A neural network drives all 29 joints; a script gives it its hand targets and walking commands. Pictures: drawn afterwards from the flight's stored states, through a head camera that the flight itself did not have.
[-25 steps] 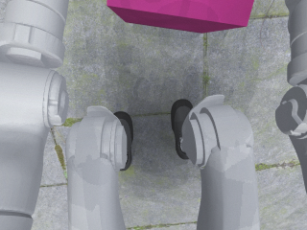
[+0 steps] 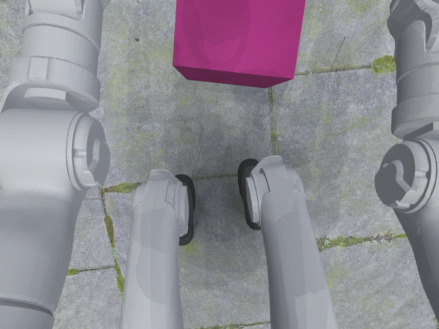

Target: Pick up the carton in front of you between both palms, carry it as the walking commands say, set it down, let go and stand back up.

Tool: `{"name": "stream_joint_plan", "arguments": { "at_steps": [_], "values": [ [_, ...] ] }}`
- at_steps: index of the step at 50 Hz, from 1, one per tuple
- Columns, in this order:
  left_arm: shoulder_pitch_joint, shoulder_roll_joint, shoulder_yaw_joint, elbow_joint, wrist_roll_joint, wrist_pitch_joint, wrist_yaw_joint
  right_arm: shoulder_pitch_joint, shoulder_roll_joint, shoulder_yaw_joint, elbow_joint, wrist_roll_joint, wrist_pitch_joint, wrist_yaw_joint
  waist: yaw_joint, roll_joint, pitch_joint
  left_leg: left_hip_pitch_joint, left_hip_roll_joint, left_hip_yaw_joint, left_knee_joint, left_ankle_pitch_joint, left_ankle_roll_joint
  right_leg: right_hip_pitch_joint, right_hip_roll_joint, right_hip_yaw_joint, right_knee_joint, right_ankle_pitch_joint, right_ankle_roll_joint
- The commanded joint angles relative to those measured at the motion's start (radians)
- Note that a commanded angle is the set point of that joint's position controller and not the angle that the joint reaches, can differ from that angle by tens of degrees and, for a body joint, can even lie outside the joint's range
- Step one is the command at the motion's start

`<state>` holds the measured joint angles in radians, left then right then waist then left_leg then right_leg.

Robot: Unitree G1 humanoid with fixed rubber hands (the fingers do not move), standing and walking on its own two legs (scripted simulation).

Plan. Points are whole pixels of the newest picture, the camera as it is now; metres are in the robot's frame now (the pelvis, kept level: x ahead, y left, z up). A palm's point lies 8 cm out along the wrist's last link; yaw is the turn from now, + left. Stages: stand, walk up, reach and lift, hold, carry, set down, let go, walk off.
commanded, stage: set down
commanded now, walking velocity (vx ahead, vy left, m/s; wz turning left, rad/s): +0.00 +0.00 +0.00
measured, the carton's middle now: (234, 30) +0.56 -0.08 -0.35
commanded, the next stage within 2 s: let go in 0.46 s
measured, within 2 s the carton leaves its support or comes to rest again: neither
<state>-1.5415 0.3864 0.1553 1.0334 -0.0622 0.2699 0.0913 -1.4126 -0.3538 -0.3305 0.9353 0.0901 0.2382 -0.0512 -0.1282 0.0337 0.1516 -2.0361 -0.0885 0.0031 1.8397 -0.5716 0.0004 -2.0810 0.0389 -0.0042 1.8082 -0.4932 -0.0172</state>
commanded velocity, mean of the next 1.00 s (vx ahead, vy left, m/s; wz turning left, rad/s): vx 0.00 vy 0.00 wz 0.00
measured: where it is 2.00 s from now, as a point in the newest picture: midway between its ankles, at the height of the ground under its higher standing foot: (218, 213)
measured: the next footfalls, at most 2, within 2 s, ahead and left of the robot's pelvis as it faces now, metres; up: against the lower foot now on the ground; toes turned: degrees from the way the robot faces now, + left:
none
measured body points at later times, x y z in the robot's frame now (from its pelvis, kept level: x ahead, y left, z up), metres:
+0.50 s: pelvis +0.02 +0.00 +0.14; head +0.35 -0.03 +0.45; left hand +0.62 +0.11 +0.04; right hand +0.54 -0.29 +0.04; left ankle +0.09 +0.11 -0.44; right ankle +0.11 -0.11 -0.44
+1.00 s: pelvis +0.08 -0.02 +0.25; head +0.30 -0.03 +0.64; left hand +0.47 +0.15 +0.13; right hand +0.41 -0.28 +0.14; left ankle +0.09 +0.11 -0.44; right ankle +0.11 -0.11 -0.44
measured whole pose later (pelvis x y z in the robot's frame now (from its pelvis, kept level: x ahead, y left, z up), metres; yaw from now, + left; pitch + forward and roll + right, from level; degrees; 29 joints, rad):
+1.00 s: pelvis +0.08 -0.02 +0.25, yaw -1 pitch +31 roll +1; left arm -0.50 0.14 0.20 0.63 0.10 0.10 0.06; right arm -0.44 -0.23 -0.20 0.63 -0.02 0.07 0.11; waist -0.08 0.00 -0.04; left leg -1.00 -0.05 -0.07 0.75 -0.30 -0.02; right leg -1.04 0.06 0.02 0.75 -0.25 -0.04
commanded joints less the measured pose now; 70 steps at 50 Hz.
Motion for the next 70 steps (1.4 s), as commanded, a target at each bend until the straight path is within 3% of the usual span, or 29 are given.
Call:
{"name": "stream_joint_plan", "arguments": {
  "at_steps": [1,13,22,25,29,33,39,50,54,63,70],
  "values": [
    [-0.306,0.097,-0.003,-0.176,-0.003,0.000,0.005,-0.241,-0.177,-0.012,-0.162,0.008,-0.001,0.005,-0.068,0.080,-1.326,0.605,-0.028,0.028,-0.202,0.289,-0.015,0.790,0.015,-0.046,-0.191,0.456,0.042],
    [-0.162,0.071,0.042,-0.185,0.036,-0.008,-0.023,-0.105,-0.127,-0.027,-0.187,-0.005,-0.005,0.038,-0.041,0.045,-1.268,0.655,-0.027,0.012,-0.455,0.388,-0.023,0.996,0.016,-0.012,-0.425,0.609,0.053],
    [-0.117,0.050,0.068,-0.150,0.067,-0.035,-0.046,-0.062,-0.104,-0.060,-0.167,-0.052,-0.033,0.053,-0.041,0.046,-1.204,0.799,-0.009,-0.007,-0.662,0.409,-0.029,1.088,0.006,-0.013,-0.630,0.599,0.057],
    [-0.067,0.027,0.091,-0.146,0.098,-0.043,-0.050,-0.023,-0.085,-0.068,-0.155,-0.080,-0.045,0.067,-0.026,0.047,-1.191,0.861,-0.004,-0.012,-0.727,0.428,-0.035,1.115,0.003,-0.014,-0.691,0.592,0.056],
    [0.082,-0.028,0.126,-0.199,0.152,-0.049,-0.030,0.096,-0.074,-0.068,-0.181,-0.136,-0.060,0.100,-0.007,0.042,-1.251,0.985,-0.003,-0.017,-0.810,0.521,-0.046,1.219,0.004,-0.019,-0.761,0.654,0.047],
    [0.291,-0.103,0.133,-0.325,0.185,-0.059,0.006,0.284,-0.075,-0.041,-0.255,-0.185,-0.077,0.138,0.002,0.016,-1.261,1.078,-0.004,-0.020,-0.890,0.588,-0.053,1.361,0.005,-0.014,-0.829,0.714,0.031],
    [0.550,-0.156,0.086,-0.502,0.166,-0.105,0.014,0.527,-0.059,0.026,-0.369,-0.177,-0.115,0.165,0.006,-0.030,-1.110,1.060,0.002,-0.018,-1.010,0.528,-0.048,1.597,-0.008,0.034,-0.932,0.756,0.016],
    [1.046,-0.170,0.045,-0.502,0.158,-0.208,-0.035,1.001,0.049,0.134,-0.404,-0.100,-0.200,0.156,0.051,-0.059,-0.877,1.119,0.017,-0.013,-1.162,0.465,-0.021,1.869,-0.049,0.108,-1.063,0.853,0.032],
    [1.199,-0.161,0.030,-0.517,0.146,-0.239,-0.050,1.157,0.056,0.171,-0.444,-0.087,-0.229,0.143,0.060,-0.064,-0.783,1.246,0.023,-0.019,-1.214,0.464,-0.013,1.886,-0.048,0.101,-1.118,0.811,0.036],
    [1.490,-0.136,-0.039,-0.594,0.096,-0.276,-0.093,1.471,0.063,0.247,-0.562,-0.061,-0.253,0.127,0.077,-0.043,-0.509,1.630,0.052,-0.040,-1.349,0.478,-0.009,1.896,-0.026,0.056,-1.284,0.591,0.033],
    [1.658,-0.123,-0.080,-0.641,0.078,-0.256,-0.114,1.588,0.047,0.264,-0.593,-0.065,-0.221,0.127,0.112,0.012,-0.288,1.802,0.080,-0.053,-1.447,0.509,-0.019,1.943,-0.004,0.028,-1.373,0.465,0.026]
  ]
}}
